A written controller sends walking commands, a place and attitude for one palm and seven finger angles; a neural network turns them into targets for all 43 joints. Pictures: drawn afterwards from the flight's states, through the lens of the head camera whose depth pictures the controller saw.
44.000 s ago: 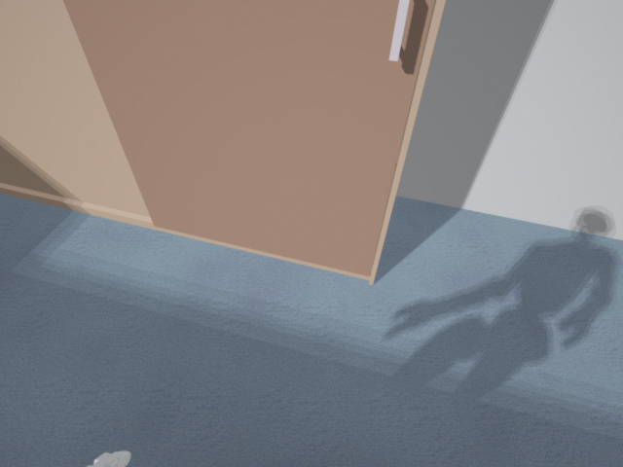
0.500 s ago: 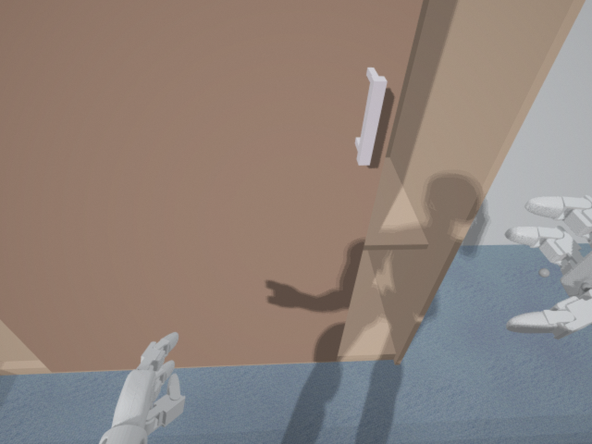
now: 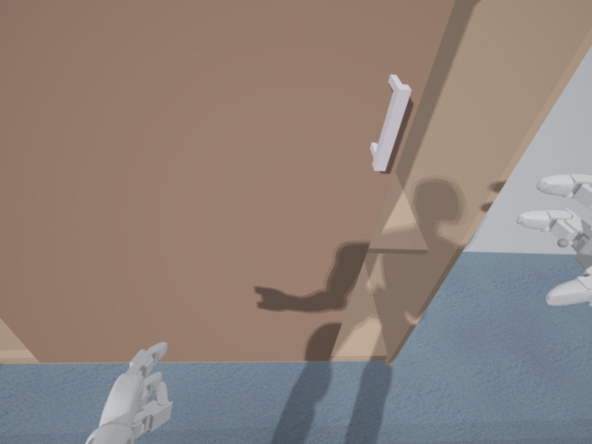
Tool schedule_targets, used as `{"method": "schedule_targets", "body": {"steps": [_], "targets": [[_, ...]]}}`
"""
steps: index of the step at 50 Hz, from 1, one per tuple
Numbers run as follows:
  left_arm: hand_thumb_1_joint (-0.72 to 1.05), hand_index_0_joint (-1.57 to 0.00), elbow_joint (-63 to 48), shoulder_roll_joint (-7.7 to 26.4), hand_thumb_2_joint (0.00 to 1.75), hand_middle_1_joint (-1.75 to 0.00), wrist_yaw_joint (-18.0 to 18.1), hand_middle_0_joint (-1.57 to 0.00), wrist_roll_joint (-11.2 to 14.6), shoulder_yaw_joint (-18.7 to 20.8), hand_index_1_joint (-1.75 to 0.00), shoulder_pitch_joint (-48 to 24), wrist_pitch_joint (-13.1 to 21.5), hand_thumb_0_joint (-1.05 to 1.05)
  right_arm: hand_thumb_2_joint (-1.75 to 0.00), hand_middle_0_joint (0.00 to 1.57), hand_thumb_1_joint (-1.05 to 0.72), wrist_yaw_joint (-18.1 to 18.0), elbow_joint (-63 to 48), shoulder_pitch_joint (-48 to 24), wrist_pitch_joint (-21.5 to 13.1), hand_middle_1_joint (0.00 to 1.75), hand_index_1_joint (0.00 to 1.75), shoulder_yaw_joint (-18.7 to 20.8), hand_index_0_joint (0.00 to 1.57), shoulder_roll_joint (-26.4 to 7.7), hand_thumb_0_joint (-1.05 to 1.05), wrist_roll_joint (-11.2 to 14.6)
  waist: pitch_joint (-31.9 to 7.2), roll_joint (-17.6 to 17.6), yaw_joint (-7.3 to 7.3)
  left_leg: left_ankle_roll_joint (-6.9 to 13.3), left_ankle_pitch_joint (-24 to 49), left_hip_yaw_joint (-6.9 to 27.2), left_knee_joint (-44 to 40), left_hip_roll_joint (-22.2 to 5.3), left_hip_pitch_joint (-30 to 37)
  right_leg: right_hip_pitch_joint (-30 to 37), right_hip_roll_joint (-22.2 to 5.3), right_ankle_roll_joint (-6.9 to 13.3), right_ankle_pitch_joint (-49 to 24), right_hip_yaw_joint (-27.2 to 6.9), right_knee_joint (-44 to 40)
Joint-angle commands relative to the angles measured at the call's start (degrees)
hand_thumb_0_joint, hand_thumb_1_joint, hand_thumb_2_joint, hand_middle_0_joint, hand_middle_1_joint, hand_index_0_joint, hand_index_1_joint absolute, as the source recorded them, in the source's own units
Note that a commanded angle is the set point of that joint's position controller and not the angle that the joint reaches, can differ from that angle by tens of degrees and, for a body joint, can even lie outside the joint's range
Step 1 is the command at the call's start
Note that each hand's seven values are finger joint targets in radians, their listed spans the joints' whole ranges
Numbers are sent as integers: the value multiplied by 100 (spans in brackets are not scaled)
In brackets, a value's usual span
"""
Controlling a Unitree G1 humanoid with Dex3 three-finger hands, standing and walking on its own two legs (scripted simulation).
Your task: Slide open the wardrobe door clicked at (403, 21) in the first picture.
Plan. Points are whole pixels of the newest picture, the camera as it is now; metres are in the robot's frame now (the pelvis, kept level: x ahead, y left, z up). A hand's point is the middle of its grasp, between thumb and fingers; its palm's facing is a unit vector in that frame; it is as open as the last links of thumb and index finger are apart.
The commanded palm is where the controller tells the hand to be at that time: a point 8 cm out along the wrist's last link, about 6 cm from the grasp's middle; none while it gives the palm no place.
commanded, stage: raise the hand with hooked fingers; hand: right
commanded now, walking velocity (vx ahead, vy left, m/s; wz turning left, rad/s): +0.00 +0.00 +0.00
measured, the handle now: (386, 124) +0.55 -0.14 +0.21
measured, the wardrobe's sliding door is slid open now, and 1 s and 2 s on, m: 0.22 0.22 0.22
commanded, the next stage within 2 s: move the hooked fingers beside the handle in 0.32 s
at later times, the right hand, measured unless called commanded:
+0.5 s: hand (566, 239) +0.28 -0.27 +0.23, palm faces +0.03 +1.00 -0.08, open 14.0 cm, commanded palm +0.26 -0.31 +0.23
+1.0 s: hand (512, 200) +0.35 -0.25 +0.22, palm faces +0.01 +1.00 -0.06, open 14.0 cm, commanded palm +0.33 -0.29 +0.22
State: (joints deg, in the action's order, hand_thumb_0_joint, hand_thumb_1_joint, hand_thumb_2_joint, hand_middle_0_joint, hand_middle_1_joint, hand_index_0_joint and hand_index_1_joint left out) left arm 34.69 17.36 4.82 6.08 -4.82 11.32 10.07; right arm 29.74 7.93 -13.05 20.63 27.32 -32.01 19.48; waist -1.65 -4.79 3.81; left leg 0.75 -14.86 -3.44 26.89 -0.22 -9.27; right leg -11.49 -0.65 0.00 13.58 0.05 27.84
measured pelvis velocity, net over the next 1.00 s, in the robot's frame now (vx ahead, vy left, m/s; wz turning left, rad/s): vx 0.01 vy -0.01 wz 0.01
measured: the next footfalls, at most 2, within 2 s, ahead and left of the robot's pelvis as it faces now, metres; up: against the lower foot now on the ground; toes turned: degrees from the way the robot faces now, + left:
none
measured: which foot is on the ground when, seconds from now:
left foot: down 0.00-1.00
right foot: down 0.00-1.00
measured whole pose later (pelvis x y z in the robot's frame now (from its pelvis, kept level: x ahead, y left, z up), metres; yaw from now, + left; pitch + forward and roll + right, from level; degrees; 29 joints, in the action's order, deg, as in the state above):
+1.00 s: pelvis +0.01 -0.01 +0.00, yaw +1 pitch -2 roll +0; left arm 35.1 15.6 5.5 5.7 -4.7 12.6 7.9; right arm 21.5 13.7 -23.9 18.9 21.5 -27.0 15.3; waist -1.9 -3.2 2.6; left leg -0.1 -15.0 -2.4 25.9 -0.9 -9.4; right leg -11.3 0.1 0.8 14.0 1.0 26.8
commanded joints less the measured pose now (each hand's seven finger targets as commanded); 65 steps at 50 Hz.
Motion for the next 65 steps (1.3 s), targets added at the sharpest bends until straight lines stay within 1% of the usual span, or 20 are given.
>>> {"method": "schedule_targets", "body": {"steps": [1, 5, 6, 9, 11, 13, 16, 21, 26, 30, 33, 36, 40, 43, 47, 50, 55, 58, 60, 65], "targets": [[90, -20, -1212, 435, 90, -30, -7, -20, -87, 239, -30, -1015, 448, 0, -30, 30, 50, -149, -2153, -1754, -900, 120, 120, 1042, 30, -1919, 0, 283, -1484, 268, 113, 5, 1263, 268, -424, 25, 321, 663, 173, 210, -1059, -146, -197], [90, -20, -1051, 425, 90, -30, 43, -20, -133, 251, -30, -893, 459, 0, -30, 30, 50, -423, -1835, -1521, -1049, 120, 120, 1325, 30, -1990, 0, 280, -980, -21, 172, 32, 1221, 207, -511, 35, 204, 525, 147, 195, -991, -80, -287], [90, -20, -984, 426, 90, -30, 51, -20, -107, 244, -30, -904, 440, 0, -30, 30, 50, -443, -1534, -1533, -939, 120, 120, 1152, 30, -1771, 0, 247, -656, -33, 97, 20, 1124, 220, -553, 23, 25, 441, 134, 197, -866, -65, -313], [90, -20, -960, 484, 90, -30, 98, -20, -48, 254, -30, -900, 394, 0, -30, 30, 50, -423, -1155, -1701, -548, 120, 120, 646, 30, -1428, 0, 113, -409, -333, -2, 17, 752, 209, -607, 10, -228, 425, 130, 169, -587, -68, -382], [90, -20, -962, 520, 90, -30, 103, -20, -13, 256, -30, -905, 373, 0, -30, 30, 50, -338, -964, -1701, -349, 120, 120, 336, 30, -1224, 0, 86, -327, -97, -68, -25, 694, 316, -640, -34, -307, 370, 98, 172, -514, -104, -318], [90, -20, -1046, 528, 90, -30, 126, -20, -12, 252, -30, -915, 374, 0, -30, 30, 50, -246, -1161, -1820, -300, 120, 120, 214, 30, -1206, 0, 66, -654, 57, -76, -20, 807, 254, -558, -4, -210, 495, 123, 188, -619, -145, -293], [90, -20, -1103, 498, 90, -30, 118, -20, -50, 253, -30, -930, 389, 0, -30, 30, 50, -176, -1612, -1774, -542, 120, 120, 521, 30, -1486, 0, 149, -1163, 366, -32, -39, 1083, 280, -474, 10, 56, 642, 134, 211, -847, -159, -206], [90, -20, -1056, 434, 90, -30, 75, -20, -108, 236, -30, -960, 405, 0, -30, 30, 50, -217, -1710, -1587, -890, 120, 120, 1143, 30, -1870, 0, 308, -1187, 232, 98, -28, 1520, 272, -430, 8, 259, 583, 144, 211, -1087, -117, -203], [90, -20, -937, 443, 90, -30, 120, -20, -32, 216, -30, -905, 393, 0, -30, 30, 50, -341, -1067, -2184, -620, 120, 120, 251, 30, -1153, 0, 128, -489, -165, -92, 34, 828, 112, -548, 70, -362, 558, 123, 155, -626, -181, -385], [90, -20, -902, 447, 90, -30, 200, -20, -21, 204, -30, -877, 394, 0, -30, 30, 50, -447, -973, -2897, -462, 120, 120, -430, 30, -785, 0, -85, -583, -96, -252, 45, 505, 112, -587, 67, -485, 662, 103, 170, -414, -266, -414], [90, -20, -934, 431, 90, -30, 206, -20, -69, 206, -30, -865, 385, 0, -30, 30, 50, -553, -1178, -3144, -594, 120, 120, -160, 30, -1075, 0, -142, -1157, -53, -170, 74, 758, 69, -495, 69, -246, 858, 128, 165, -681, -315, -394], [90, -20, -923, 424, 90, -30, 159, -20, -123, 198, -30, -862, 348, 0, -30, 30, 50, -665, -1068, -3120, -804, 120, 120, 235, 30, -1335, 0, -90, -1483, 326, -61, 80, 1123, 61, -429, 73, 87, 821, 133, 175, -997, -290, -384], [90, -20, -881, 436, 90, -30, 106, -20, -113, 223, -30, -822, 233, 0, -30, 30, 50, -787, -479, -2835, -775, 120, 120, 511, 30, -1511, 0, -139, -1298, 232, 56, 107, 1340, 39, -396, 64, 155, 609, 118, 153, -1161, -181, -413], [90, -20, -926, 431, 90, -30, 72, -20, -75, 231, -30, -807, 164, 0, -30, 30, 50, -815, -376, -2936, -592, 120, 120, 137, 30, -1148, 0, -254, -1137, -88, -28, 122, 1519, 22, -345, 33, 42, 595, 90, 123, -1301, -147, -433], [90, -20, -995, 433, 90, -30, 74, -20, -40, 257, -30, -783, 126, 0, -30, 30, 50, -769, -676, -3310, -521, 120, 120, -457, 30, -657, 0, -287, -1169, 6, -200, 101, 1441, 20, -363, 67, -165, 783, 51, 138, -1292, -176, -396], [90, -20, -954, 439, 90, -30, 119, -20, -74, 281, -30, -732, 157, 0, -30, 30, 50, -807, -863, -3670, -676, 120, 120, -542, 30, -599, 0, -249, -1340, 253, -265, 84, 1395, 37, -408, 110, -217, 992, 53, 175, -1267, -196, -358], [90, -20, -808, 468, 90, -30, 154, -20, -115, 287, -30, -686, 121, 0, -30, 30, 50, -1058, -560, -3941, -814, 120, 120, -87, 30, -1061, 0, -318, -1456, 108, -173, 111, 1435, 60, -399, 70, -38, 895, 90, 147, -1310, -167, -372], [90, -20, -797, 416, 90, -30, 139, -20, -122, 285, -30, -683, 99, 0, -30, 30, 50, -1186, -472, -4059, -788, 120, 120, -310, 30, -787, 0, -420, -1488, -61, -189, 124, 1635, 60, -351, 36, 7, 925, 92, 135, -1494, -151, -382], [90, -20, -777, 448, 90, -30, 116, -20, -114, 317, -30, -606, 45, 0, -30, 30, 50, -1205, -128, -3680, -716, 120, 120, -188, 30, -877, 0, -430, -1529, 217, -138, 110, 1846, 57, -339, 51, 117, 833, 78, 155, -1647, -96, -342], [90, -20, -737, 493, 90, -30, 141, -20, -66, 332, -30, -553, -73, 0, -30, 30, 50, -1126, 430, -4178, -609, 120, 120, -566, 30, -658, 0, -485, -1222, 410, -324, 79, 1631, 79, -409, 48, -165, 699, 69, 199, -1323, -63, -346]]}}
